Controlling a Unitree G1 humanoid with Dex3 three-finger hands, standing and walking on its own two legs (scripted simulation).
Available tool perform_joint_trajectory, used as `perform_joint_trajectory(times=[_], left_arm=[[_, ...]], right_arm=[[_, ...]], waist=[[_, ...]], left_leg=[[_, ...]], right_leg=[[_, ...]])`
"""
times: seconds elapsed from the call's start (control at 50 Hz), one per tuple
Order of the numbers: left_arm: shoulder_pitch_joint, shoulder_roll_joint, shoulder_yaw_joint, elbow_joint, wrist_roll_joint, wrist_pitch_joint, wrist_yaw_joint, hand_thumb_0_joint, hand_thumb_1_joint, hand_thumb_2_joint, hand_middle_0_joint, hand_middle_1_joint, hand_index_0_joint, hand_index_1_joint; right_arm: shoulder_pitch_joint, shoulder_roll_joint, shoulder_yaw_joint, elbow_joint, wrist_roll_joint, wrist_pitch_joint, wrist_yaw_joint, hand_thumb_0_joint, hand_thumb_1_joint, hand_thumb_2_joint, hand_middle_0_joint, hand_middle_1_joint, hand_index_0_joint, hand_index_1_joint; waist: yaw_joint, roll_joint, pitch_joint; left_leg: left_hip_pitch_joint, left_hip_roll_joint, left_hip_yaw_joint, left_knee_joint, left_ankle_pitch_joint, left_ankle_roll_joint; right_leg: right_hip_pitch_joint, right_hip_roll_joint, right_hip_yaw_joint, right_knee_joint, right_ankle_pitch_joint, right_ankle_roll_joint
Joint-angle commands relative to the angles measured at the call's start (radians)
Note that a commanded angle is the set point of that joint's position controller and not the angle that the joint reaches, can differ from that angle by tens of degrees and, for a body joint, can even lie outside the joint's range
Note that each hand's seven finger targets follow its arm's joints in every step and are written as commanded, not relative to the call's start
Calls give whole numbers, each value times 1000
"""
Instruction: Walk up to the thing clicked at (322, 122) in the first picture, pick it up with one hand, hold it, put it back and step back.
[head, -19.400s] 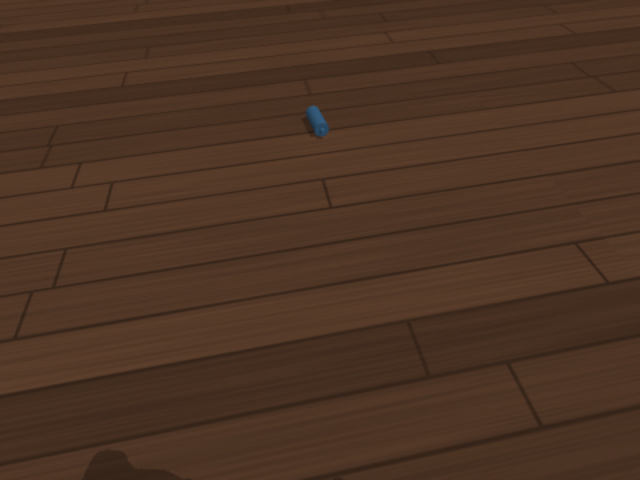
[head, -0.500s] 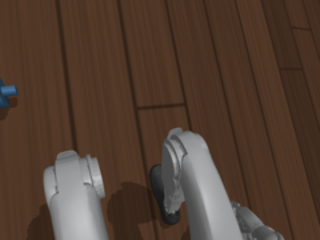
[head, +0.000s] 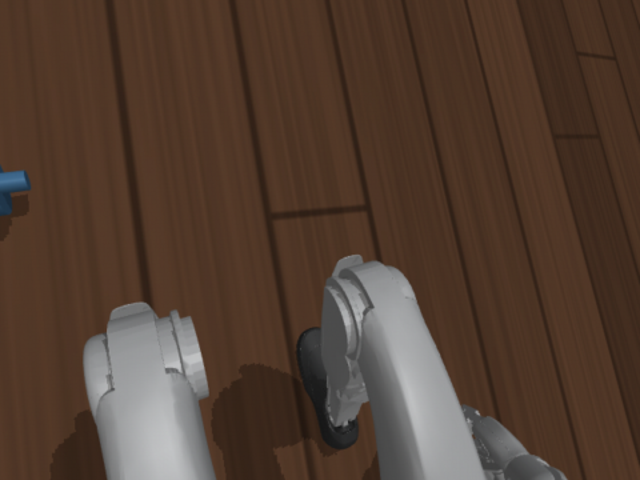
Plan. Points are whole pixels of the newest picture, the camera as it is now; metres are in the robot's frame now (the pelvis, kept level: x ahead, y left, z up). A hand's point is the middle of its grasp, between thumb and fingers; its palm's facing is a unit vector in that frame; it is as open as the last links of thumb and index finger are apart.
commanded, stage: rise first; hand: left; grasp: from above
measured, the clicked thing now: out of the picture +0.47 +0.41 -0.27
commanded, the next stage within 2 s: none
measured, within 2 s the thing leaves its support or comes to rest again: neither
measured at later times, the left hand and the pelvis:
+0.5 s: hand out of the picture +0.42 +0.45 -0.15, palm faces -0.42 -0.14 -0.90, open 14.3 cm; pelvis +0.00 +0.00 +0.00, yaw +0 degrees
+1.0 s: hand out of the picture +0.43 +0.45 -0.15, palm faces -0.42 -0.13 -0.90, open 14.3 cm; pelvis +0.00 +0.00 +0.00, yaw +0 degrees
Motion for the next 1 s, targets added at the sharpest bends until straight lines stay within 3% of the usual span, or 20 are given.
perform_joint_trajectory(times=[0.0,0.08,0.1,0.2,0.26,0.28,0.36,0.44,0.6,0.66,0.7,0.78,0.84,0.86,0.94,0.98], left_arm=[[-242,355,55,-163,-42,1,30,0,-585,1051,-71,-1032,-58,-1046],[-242,360,67,-181,-47,0,30,0,-601,1066,-70,-1016,-50,-1037],[-238,343,51,-175,-50,-1,28,0,-602,1065,-71,-1017,-51,-1039],[-216,329,48,-173,-53,11,17,0,-610,1079,-74,-1010,-49,-1036],[-231,338,50,-192,-54,14,11,0,-607,1068,-70,-1017,-49,-1039],[-232,357,59,-213,-50,14,9,0,-611,1071,-70,-1017,-48,-1040],[-230,341,60,-195,-68,7,8,0,-608,1068,-66,-1021,-47,-1041],[-251,349,54,-202,-55,0,6,0,-611,1074,-68,-1013,-45,-1038],[-263,322,20,-160,-47,-4,-4,0,-611,1084,-66,-1014,-40,-1042],[-270,366,45,-166,-43,-9,-2,0,-611,1084,-70,-1009,-44,-1037],[-247,348,31,-149,-44,-12,-3,0,-611,1076,-68,-1018,-45,-1042],[-284,382,56,-202,-39,-15,8,0,-611,1074,-69,-1018,-46,-1042],[-269,354,42,-174,-38,-8,12,0,-611,1075,-65,-1020,-42,-1045],[-268,359,49,-190,-37,-6,14,0,-611,1087,-66,-1012,-39,-1041],[-248,336,33,-153,-40,6,4,0,-611,1070,-66,-1022,-45,-1044],[-252,370,50,-164,-41,7,3,0,-611,1074,-72,-1010,-47,-1036]], right_arm=[[168,-316,-98,-5,-3,9,-21,0,-904,-901,200,300,200,300],[169,-314,-99,-6,-2,10,-23,0,-902,-901,200,300,200,300],[170,-309,-100,-5,-1,9,-23,0,-905,-902,200,300,200,300],[174,-309,-105,-5,3,10,-24,0,-904,-902,200,300,200,300],[178,-311,-102,-5,3,13,-23,0,-905,-902,200,300,200,300],[176,-309,-103,-6,6,14,-24,0,-904,-902,200,300,200,300],[163,-319,-105,-12,7,22,-25,0,-903,-901,200,300,200,300],[170,-309,-100,-8,4,22,-24,0,-904,-901,200,300,200,300],[176,-313,-97,-5,-1,27,-22,0,-907,-902,200,300,200,300],[174,-320,-97,-15,1,28,-24,0,-905,-901,200,300,200,300],[169,-311,-87,-15,-2,31,-23,0,-905,-902,200,300,200,300],[167,-321,-93,-21,1,33,-26,0,-906,-902,200,300,200,300],[182,-312,-94,-18,-1,30,-23,0,-906,-902,200,300,200,300],[180,-312,-94,-16,2,31,-24,0,-906,-902,200,300,200,300],[180,-322,-96,-18,0,28,-27,0,-904,-901,200,300,200,300],[176,-322,-93,-26,0,27,-28,0,-904,-901,200,300,200,300]], waist=[[1,510,-645],[1,498,-669],[-2,503,-660],[5,503,-664],[3,523,-656],[18,532,-687],[7,518,-657],[6,526,-671],[-16,520,-624],[-6,506,-637],[-8,505,-639],[2,557,-698],[-17,542,-662],[-3,535,-671],[-16,506,-615],[-5,527,-636]], left_leg=[[600,29,57,-301,223,-9],[606,31,57,-300,226,-6],[602,30,64,-295,229,-6],[615,32,58,-305,244,-8],[623,29,55,-312,263,-10],[644,33,55,-316,270,-10],[632,29,34,-317,250,-13],[617,30,57,-317,222,-9],[622,30,36,-321,231,-13],[605,27,40,-314,219,-11],[603,32,52,-317,222,-8],[672,31,30,-319,279,-15],[639,31,43,-311,265,-12],[638,31,49,-316,261,-10],[600,25,46,-305,248,-12],[607,27,49,-313,234,-12]], right_leg=[[219,16,-89,-178,171,-87],[230,19,-93,-181,173,-85],[230,17,-87,-184,177,-85],[215,18,-89,-180,181,-88],[227,15,-88,-179,193,-88],[230,16,-86,-176,198,-88],[195,14,-94,-169,179,-90],[219,16,-87,-180,165,-88],[187,12,-91,-173,167,-88],[197,14,-90,-177,161,-90],[222,17,-88,-180,165,-85],[203,15,-93,-163,196,-87],[199,16,-89,-169,190,-88],[211,16,-88,-176,190,-86],[191,13,-89,-182,177,-93],[205,14,-90,-183,168,-91]])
